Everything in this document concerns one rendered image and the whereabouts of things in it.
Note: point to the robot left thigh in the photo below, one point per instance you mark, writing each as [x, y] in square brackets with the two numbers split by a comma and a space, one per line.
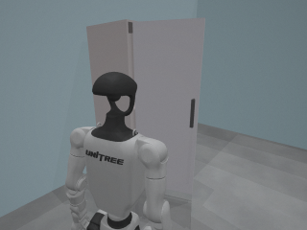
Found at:
[95, 223]

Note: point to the right robot forearm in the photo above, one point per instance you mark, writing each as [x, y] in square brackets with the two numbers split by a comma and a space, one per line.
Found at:
[166, 223]

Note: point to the left robot forearm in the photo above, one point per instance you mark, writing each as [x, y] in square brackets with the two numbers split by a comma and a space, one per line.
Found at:
[77, 204]

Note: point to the robot head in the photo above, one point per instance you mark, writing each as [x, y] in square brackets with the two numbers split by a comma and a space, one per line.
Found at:
[114, 85]

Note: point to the right robot upper arm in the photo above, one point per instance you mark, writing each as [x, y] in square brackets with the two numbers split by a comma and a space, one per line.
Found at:
[154, 155]

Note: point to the fridge door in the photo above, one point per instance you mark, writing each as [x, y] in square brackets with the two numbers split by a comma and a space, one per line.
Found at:
[167, 62]

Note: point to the handle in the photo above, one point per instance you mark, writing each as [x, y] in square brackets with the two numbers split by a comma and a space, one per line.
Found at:
[192, 113]

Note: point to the robot left hand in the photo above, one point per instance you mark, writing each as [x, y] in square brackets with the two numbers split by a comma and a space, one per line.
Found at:
[82, 225]

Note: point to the left robot upper arm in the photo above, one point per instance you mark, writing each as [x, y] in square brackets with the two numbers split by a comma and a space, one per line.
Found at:
[76, 180]

